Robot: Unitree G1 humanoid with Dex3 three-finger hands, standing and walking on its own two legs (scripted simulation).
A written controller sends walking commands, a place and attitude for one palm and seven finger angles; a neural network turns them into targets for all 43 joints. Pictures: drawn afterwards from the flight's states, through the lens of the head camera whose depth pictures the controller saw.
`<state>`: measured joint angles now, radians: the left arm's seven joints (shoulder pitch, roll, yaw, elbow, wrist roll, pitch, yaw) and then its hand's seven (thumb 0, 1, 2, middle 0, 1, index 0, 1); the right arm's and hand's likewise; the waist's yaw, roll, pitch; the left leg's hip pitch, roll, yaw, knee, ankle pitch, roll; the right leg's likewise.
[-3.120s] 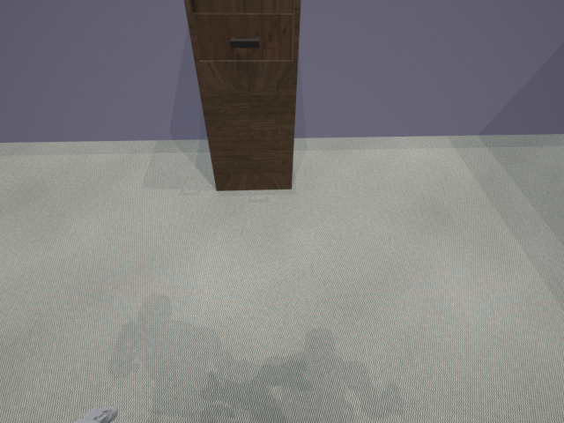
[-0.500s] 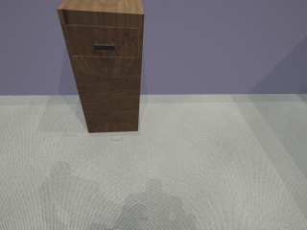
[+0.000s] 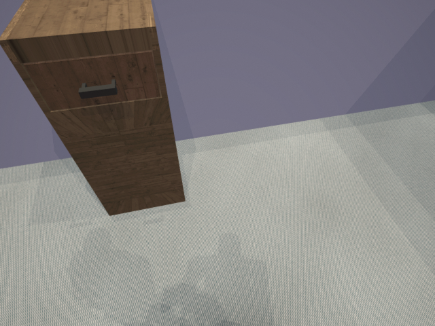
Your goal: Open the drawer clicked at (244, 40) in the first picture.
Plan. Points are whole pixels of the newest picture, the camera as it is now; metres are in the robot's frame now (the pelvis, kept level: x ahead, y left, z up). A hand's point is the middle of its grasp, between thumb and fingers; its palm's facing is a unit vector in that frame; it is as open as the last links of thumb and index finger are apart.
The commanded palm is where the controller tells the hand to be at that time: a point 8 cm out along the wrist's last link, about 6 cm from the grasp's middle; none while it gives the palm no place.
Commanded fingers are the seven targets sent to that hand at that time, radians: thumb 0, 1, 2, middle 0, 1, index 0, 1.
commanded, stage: turn to face it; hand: left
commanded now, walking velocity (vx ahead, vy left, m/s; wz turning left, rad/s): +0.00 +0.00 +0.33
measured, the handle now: (98, 87) +0.75 +0.37 +0.01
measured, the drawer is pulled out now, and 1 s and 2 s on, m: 0.00 0.00 0.00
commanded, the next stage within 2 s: take the last steps up to it in 0.24 s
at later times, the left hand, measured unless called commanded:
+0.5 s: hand out of the picture +0.02 +0.22 -0.16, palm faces +0.20 -0.96 -0.19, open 7.4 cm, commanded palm none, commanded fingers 0.00 0.90 0.90 -0.20 -0.30 -0.20 -0.30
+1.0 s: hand out of the picture +0.02 +0.13 -0.14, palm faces +0.29 -0.95 -0.13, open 7.4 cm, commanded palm none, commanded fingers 0.00 0.90 0.90 -0.20 -0.30 -0.20 -0.30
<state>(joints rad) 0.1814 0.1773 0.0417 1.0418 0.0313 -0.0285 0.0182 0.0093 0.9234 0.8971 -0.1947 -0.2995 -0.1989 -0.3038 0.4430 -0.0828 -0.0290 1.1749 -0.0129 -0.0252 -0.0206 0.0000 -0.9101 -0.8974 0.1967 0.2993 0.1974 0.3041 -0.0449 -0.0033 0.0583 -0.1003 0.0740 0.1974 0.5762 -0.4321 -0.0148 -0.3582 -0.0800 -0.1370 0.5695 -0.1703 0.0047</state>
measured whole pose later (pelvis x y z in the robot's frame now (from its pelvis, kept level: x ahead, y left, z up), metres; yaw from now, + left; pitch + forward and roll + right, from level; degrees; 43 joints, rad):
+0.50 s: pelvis +0.03 +0.03 +0.01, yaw +9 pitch -1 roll -1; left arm 0.26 0.21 0.06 1.05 0.03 0.04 0.01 0.01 0.91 0.90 -0.20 -0.30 -0.20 -0.30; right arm 0.24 -0.16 -0.04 1.01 -0.03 -0.01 -0.02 0.00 -0.91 -0.90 0.19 0.30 0.20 0.30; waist 0.01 -0.03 0.01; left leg -0.23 0.03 0.10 0.48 -0.24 0.03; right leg -0.40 -0.08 -0.08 0.95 -0.40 0.04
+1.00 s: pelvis +0.13 +0.01 +0.02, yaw +12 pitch +0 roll +0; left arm 0.46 0.07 0.01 1.14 0.03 -0.07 0.02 0.01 0.90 0.90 -0.20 -0.30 -0.20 -0.30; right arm 0.24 -0.18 -0.07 1.08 -0.02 0.01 0.02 0.00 -0.91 -0.90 0.19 0.30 0.19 0.30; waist 0.02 0.02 0.03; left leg -0.54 0.12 0.07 0.90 -0.20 -0.01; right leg -0.03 -0.02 -0.16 0.30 -0.27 -0.02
